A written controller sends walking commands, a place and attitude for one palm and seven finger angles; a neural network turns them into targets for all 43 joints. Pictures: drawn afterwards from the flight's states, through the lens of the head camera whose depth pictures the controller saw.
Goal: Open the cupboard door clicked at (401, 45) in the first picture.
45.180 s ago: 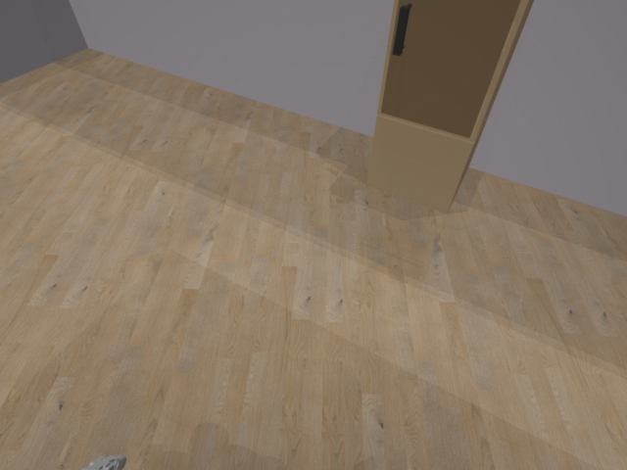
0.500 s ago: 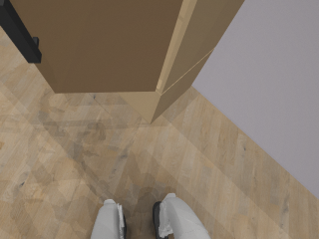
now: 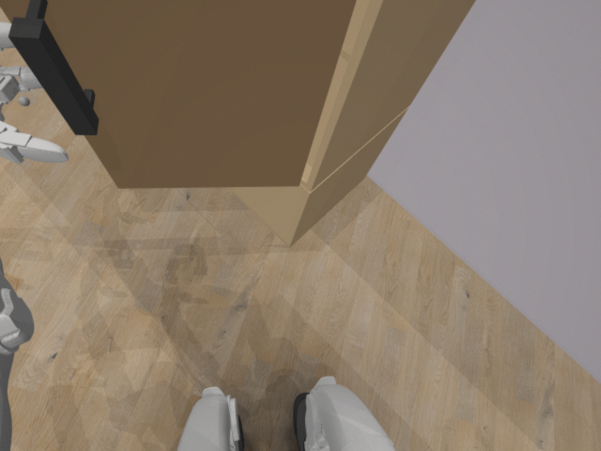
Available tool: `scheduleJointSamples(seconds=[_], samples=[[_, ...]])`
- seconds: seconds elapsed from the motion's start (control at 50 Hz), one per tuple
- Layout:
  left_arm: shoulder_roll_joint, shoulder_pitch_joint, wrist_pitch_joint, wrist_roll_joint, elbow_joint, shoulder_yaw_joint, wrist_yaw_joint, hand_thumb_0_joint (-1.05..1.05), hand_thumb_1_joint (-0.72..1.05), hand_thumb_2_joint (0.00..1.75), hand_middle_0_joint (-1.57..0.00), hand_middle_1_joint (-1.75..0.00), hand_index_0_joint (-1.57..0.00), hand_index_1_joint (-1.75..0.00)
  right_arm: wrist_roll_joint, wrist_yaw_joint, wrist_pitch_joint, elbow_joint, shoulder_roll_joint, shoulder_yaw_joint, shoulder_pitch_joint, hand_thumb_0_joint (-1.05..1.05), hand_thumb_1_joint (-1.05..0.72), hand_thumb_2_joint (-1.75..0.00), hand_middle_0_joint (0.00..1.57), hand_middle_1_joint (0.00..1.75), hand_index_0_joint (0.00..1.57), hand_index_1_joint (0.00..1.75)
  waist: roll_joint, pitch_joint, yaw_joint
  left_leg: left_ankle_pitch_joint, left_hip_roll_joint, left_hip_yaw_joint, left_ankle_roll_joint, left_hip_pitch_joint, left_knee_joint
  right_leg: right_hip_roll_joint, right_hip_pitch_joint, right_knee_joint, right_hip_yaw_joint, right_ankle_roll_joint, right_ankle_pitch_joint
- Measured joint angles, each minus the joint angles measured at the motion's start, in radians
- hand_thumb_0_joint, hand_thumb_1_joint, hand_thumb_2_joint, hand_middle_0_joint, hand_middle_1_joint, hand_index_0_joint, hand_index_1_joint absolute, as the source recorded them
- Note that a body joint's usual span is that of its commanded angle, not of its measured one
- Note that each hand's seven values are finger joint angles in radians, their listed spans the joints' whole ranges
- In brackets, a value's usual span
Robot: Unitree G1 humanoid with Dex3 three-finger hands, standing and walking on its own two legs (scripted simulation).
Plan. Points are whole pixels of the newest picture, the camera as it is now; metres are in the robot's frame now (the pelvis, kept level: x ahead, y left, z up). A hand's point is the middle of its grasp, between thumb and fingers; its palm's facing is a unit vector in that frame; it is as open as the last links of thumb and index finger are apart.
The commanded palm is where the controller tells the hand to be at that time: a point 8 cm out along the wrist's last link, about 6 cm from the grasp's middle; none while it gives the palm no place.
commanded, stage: slide the fingers in behind the handle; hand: left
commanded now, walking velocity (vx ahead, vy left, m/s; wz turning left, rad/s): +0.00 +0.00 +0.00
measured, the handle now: (64, 71) +0.56 +0.24 +0.07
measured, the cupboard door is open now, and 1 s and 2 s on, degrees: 50 50 50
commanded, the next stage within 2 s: close the thumb around the handle in 1.00 s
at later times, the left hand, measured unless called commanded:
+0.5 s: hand (58, 105) +0.51 +0.24 +0.08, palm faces -0.01 -1.00 -0.01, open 14.0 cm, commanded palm +0.49 +0.27 +0.07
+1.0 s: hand (57, 110) +0.50 +0.24 +0.08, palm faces +0.00 -1.00 -0.01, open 14.0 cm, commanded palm +0.49 +0.27 +0.07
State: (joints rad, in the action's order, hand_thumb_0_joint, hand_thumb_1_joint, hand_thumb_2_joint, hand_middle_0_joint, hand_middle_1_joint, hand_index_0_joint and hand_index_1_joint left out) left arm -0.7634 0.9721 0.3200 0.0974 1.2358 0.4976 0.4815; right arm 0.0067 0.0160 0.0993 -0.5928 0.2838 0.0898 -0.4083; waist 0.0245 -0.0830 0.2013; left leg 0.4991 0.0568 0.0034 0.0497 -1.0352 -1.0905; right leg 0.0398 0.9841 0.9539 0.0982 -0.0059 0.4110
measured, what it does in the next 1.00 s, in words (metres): stands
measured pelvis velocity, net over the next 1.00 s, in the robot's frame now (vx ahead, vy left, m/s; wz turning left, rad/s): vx -0.01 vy -0.01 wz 0.00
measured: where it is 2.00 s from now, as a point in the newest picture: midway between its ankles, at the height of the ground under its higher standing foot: outside the picture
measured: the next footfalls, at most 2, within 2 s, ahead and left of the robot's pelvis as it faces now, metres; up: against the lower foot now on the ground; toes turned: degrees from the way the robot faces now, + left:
none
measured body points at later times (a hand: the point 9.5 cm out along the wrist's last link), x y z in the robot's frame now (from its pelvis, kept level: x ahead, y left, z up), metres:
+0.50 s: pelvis +0.00 -0.01 +0.00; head +0.15 +0.03 +0.43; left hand +0.50 +0.29 +0.08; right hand +0.00 -0.27 -0.10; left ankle +0.00 +0.08 -0.66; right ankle +0.02 -0.13 -0.66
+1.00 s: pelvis -0.01 -0.01 +0.00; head +0.14 +0.02 +0.42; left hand +0.50 +0.29 +0.08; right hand -0.01 -0.28 -0.10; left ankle +0.00 +0.08 -0.66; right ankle +0.02 -0.13 -0.66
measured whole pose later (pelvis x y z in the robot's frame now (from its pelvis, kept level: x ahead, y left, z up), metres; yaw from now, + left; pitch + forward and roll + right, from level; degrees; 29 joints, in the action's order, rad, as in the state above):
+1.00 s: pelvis -0.01 -0.01 +0.00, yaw +0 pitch +23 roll -4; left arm -0.67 0.93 0.37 0.11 1.23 0.47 0.42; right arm 0.00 0.02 0.08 -0.60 0.29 0.07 -0.40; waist 0.02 -0.09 0.19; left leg 0.49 0.06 0.01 0.04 -1.00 -1.09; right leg 0.04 0.97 0.98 0.09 -0.02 0.42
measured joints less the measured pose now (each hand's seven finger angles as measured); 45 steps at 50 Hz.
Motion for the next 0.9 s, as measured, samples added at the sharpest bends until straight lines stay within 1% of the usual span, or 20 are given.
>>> scheduleJointSamples(seconds=[0.08, 0.22, 0.46, 0.56, 0.64, 0.72, 0.8, 0.9], samples=[[0.011, -0.013, 0.014, 0.002, -0.009, -0.006, -0.015, -0.02, -0.50, 0.30, -0.30, -1.20, -0.29, -1.20, 0.002, -0.001, -0.003, 0.004, -0.001, -0.007, 0.002, 0.00, -0.91, -0.89, 0.20, 0.30, 0.20, 0.30, 0.000, -0.002, 0.000, 0.002, 0.000, 0.002, -0.001, 0.006, 0.001, 0.000, -0.004, 0.002, -0.002, -0.001, 0.003], [0.050, -0.040, 0.025, 0.013, -0.038, -0.009, -0.020, -0.02, -0.50, 0.30, -0.30, -1.20, -0.30, -1.20, 0.002, -0.006, 0.002, 0.003, 0.000, -0.017, 0.007, 0.00, -0.91, -0.89, 0.20, 0.30, 0.20, 0.30, -0.001, -0.005, -0.007, 0.003, 0.000, 0.007, -0.003, 0.022, 0.009, 0.001, -0.015, -0.001, -0.008, -0.001, 0.005], [0.115, -0.070, 0.044, 0.018, -0.068, -0.035, -0.066, -0.02, -0.50, 0.30, -0.30, -1.20, -0.30, -1.20, 0.002, -0.010, 0.001, 0.000, -0.004, -0.027, 0.011, 0.00, -0.91, -0.89, 0.20, 0.30, 0.20, 0.30, 0.004, -0.009, -0.019, 0.000, -0.002, 0.010, -0.007, 0.049, 0.022, -0.001, -0.036, -0.002, -0.011, -0.005, 0.008], [0.131, -0.074, 0.048, 0.020, -0.058, -0.043, -0.078, -0.02, -0.50, 0.30, -0.30, -1.20, -0.30, -1.20, -0.001, -0.011, 0.001, -0.001, -0.006, -0.026, 0.013, 0.00, -0.91, -0.89, 0.20, 0.30, 0.20, 0.30, 0.003, -0.011, -0.021, -0.003, -0.003, 0.013, -0.009, 0.060, 0.027, -0.002, -0.043, -0.001, -0.014, -0.007, 0.007], [0.135, -0.064, 0.054, 0.013, -0.041, -0.049, -0.091, -0.02, -0.50, 0.30, -0.30, -1.20, -0.30, -1.20, 0.000, -0.010, -0.005, -0.003, -0.006, -0.025, 0.017, 0.00, -0.91, -0.89, 0.20, 0.30, 0.20, 0.30, 0.003, -0.009, -0.019, -0.004, -0.004, 0.011, -0.011, 0.056, 0.022, -0.003, -0.039, 0.008, -0.012, -0.010, 0.009], [0.128, -0.054, 0.063, 0.006, -0.028, -0.034, -0.095, -0.02, -0.50, 0.30, -0.30, -1.20, -0.30, -1.20, 0.000, -0.008, -0.013, -0.005, -0.004, -0.024, 0.021, 0.00, -0.91, -0.89, 0.20, 0.30, 0.20, 0.30, 0.002, -0.010, -0.015, -0.003, -0.002, 0.012, -0.012, 0.048, 0.013, -0.001, -0.029, 0.018, -0.013, -0.012, 0.011], [0.112, -0.058, 0.064, 0.007, -0.029, -0.025, -0.086, -0.02, -0.50, 0.30, -0.30, -1.20, -0.30, -1.20, -0.002, -0.006, -0.016, -0.002, -0.001, -0.025, 0.019, 0.00, -0.91, -0.89, 0.20, 0.30, 0.20, 0.30, 0.003, -0.007, -0.014, -0.004, 0.001, 0.013, -0.013, 0.045, 0.010, 0.001, -0.025, 0.021, -0.014, -0.013, 0.009], [0.104, -0.057, 0.059, 0.020, -0.021, -0.025, -0.064, -0.02, -0.50, 0.30, -0.29, -1.19, -0.30, -1.20, -0.006, -0.003, -0.017, -0.006, 0.003, -0.023, 0.014, 0.00, -0.91, -0.89, 0.20, 0.30, 0.20, 0.30, 0.002, -0.006, -0.017, -0.007, 0.002, 0.013, -0.013, 0.045, 0.012, 0.002, -0.025, 0.020, -0.015, -0.014, 0.006]])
